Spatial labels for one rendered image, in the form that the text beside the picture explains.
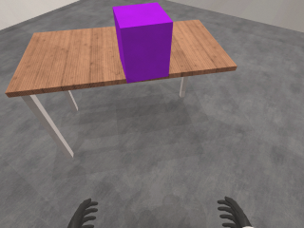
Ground table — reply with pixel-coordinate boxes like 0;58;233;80
5;19;238;159

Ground carton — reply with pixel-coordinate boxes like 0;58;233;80
112;2;174;84

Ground robot left hand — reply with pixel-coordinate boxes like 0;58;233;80
67;199;98;228

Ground robot right hand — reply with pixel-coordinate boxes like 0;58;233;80
217;196;252;228

